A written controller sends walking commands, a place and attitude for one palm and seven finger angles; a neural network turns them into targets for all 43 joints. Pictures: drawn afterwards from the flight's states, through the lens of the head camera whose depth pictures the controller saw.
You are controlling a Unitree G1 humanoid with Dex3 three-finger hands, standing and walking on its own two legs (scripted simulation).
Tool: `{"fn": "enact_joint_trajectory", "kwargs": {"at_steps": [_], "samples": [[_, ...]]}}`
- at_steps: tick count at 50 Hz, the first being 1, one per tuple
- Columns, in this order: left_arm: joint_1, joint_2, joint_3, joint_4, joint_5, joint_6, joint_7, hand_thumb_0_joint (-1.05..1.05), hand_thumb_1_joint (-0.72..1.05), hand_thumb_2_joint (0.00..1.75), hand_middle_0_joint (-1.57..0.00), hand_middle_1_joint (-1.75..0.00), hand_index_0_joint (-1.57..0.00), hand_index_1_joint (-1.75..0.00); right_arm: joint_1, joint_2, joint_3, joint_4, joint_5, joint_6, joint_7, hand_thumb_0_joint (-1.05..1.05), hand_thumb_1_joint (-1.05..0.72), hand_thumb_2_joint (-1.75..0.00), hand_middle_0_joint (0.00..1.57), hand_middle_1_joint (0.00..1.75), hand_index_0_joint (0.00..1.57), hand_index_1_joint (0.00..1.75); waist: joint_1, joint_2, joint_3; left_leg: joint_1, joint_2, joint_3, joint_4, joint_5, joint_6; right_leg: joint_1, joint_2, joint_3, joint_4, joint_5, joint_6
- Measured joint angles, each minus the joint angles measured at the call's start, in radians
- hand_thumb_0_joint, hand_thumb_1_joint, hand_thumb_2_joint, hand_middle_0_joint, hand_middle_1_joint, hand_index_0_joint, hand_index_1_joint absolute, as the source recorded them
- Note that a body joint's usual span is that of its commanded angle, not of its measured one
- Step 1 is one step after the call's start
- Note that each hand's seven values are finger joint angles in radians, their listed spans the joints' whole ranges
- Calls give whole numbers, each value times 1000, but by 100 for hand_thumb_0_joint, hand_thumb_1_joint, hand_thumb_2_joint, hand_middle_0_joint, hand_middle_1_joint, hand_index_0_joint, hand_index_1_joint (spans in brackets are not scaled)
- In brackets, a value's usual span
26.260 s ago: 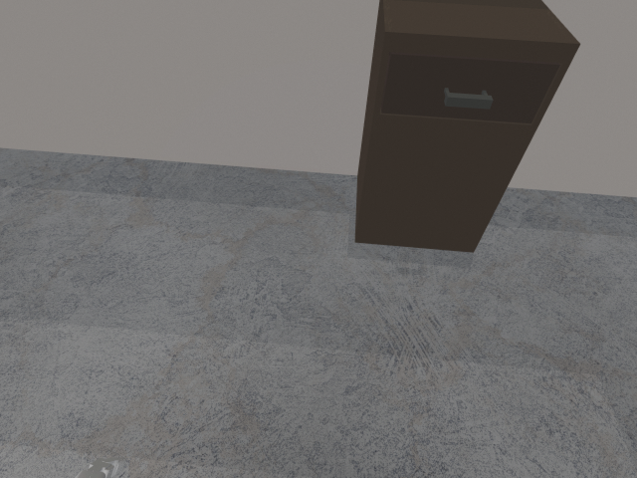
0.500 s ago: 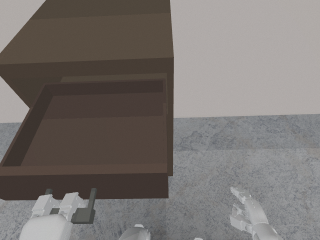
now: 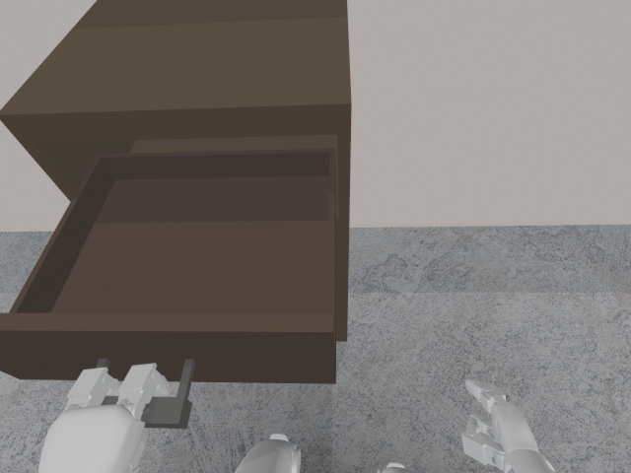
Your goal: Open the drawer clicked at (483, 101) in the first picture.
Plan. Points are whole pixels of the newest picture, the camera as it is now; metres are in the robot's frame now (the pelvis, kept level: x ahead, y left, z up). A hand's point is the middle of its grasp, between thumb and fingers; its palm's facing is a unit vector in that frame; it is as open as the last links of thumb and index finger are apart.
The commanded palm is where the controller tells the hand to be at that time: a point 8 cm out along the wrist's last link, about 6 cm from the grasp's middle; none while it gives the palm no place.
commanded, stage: open the thumb to release the handle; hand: left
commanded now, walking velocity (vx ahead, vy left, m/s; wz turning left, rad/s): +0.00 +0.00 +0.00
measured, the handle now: (138, 389) +0.21 +0.24 +0.02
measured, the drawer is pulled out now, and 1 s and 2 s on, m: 0.30 0.30 0.30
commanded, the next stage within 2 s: lift the hand off the handle in 0.28 s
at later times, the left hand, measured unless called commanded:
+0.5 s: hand (127, 447) +0.15 +0.23 +0.00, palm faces -0.03 -0.11 -0.99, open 13.7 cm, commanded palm +0.13 +0.24 +0.05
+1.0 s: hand (112, 427) +0.16 +0.24 +0.04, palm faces +0.00 -0.12 -0.99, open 13.7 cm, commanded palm +0.14 +0.23 +0.10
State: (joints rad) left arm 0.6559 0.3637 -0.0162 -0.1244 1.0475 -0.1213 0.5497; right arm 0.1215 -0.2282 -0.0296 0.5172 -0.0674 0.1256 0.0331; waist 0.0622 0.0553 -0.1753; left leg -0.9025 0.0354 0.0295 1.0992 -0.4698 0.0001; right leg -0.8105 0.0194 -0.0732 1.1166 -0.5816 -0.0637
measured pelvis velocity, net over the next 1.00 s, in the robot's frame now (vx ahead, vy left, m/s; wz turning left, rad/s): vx -0.01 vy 0.00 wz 0.00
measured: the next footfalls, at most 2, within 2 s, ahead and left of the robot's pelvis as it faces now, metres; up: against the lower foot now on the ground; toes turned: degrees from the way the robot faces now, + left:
none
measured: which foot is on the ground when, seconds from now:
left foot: down 0.00-1.00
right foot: down 0.00-1.00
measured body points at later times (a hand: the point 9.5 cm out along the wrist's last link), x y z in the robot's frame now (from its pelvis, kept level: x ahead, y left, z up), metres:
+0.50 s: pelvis -0.01 +0.00 +0.01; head +0.04 -0.03 +0.46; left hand +0.14 +0.24 +0.06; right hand +0.20 -0.23 -0.09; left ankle +0.03 +0.12 -0.66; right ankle -0.02 -0.08 -0.66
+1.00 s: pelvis -0.01 +0.00 +0.03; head +0.02 -0.03 +0.48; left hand +0.16 +0.24 +0.09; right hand +0.19 -0.21 -0.07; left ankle +0.03 +0.12 -0.66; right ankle -0.02 -0.08 -0.66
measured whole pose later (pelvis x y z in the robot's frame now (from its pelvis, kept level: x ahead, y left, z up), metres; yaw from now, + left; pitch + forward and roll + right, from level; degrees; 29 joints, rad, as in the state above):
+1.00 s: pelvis -0.01 +0.00 +0.03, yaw +0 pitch +10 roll +0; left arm 0.56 0.36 -0.06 -0.10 0.99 -0.01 0.46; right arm 0.15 -0.23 0.00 0.53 -0.03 0.10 0.00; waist 0.05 0.08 -0.15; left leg -0.72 0.03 0.02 0.93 -0.39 0.00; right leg -0.63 0.03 -0.08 0.94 -0.49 -0.06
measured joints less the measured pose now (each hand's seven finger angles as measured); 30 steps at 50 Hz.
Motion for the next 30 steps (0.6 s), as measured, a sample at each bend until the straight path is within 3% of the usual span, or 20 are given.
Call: {"fn": "enact_joint_trajectory", "kwargs": {"at_steps": [9, 16, 22, 30], "samples": [[-46, -10, -20, 44, -6, 40, -9, 0, 6, 53, -35, -127, -35, -126, 7, 9, 12, 4, 14, 0, -13, 1, -91, -90, 20, 30, 20, 30, -8, 7, 7, 34, 0, -7, -39, 26, -3, 34, 2, -6, -39, 25, -3], [-64, -9, -21, 71, -7, 37, -16, 0, -31, 38, -34, -125, -33, -122, 9, 7, 15, 11, 17, -6, -21, 1, -91, -89, 20, 30, 20, 30, -11, 6, 9, 56, 2, -10, -63, 39, -4, 57, 6, -9, -65, 39, -5], [-64, -11, -17, 81, -5, 27, -15, 0, -44, 32, -33, -124, -32, -121, 6, 0, 7, 12, 15, -9, -16, 1, -91, -89, 20, 30, 20, 30, -13, 6, 7, 59, 3, -11, -66, 42, -4, 61, 8, -9, -70, 44, -5], [-90, -19, -28, 89, 8, 27, 5, 0, -48, 30, -35, -124, -32, -120, 5, -8, 0, 17, 13, -16, -19, 1, -91, -90, 20, 30, 20, 30, -3, 10, 7, 40, -1, -15, -49, 40, -2, 46, 3, -14, -54, 39, -2]]}}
